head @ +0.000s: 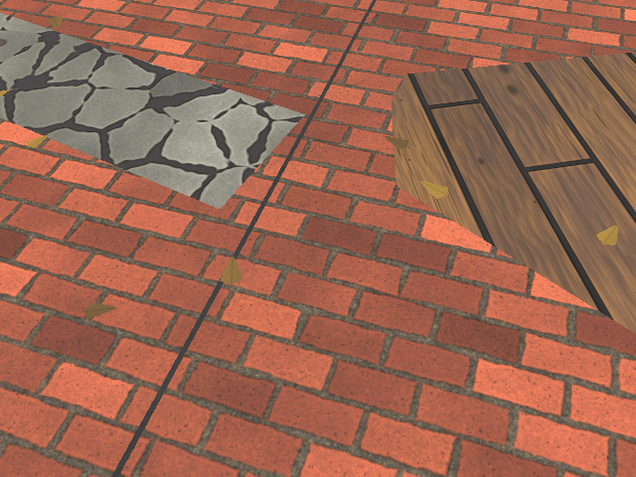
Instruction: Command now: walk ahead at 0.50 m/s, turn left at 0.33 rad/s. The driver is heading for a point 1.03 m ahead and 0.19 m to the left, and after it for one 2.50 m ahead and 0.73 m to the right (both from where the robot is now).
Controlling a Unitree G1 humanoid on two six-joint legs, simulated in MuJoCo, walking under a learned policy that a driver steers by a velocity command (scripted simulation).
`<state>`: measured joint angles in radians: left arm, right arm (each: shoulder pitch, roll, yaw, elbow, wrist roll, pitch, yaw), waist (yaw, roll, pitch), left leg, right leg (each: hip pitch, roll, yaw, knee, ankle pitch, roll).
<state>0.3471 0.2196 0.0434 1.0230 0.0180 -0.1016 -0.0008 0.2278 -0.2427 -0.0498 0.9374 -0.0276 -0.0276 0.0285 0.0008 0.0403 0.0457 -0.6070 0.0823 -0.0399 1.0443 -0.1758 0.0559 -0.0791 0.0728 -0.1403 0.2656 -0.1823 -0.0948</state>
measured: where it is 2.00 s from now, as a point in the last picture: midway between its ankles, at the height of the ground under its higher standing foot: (228, 293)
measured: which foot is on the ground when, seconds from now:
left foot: up 0.00-0.26, down 0.28-0.82, up 0.84-1.00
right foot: down 0.00-0.30, up 0.32-0.80, down 0.82-1.00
